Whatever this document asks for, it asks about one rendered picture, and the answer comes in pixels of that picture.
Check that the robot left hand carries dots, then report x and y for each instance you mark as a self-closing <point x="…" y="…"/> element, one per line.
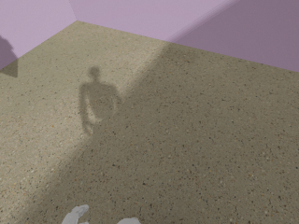
<point x="76" y="213"/>

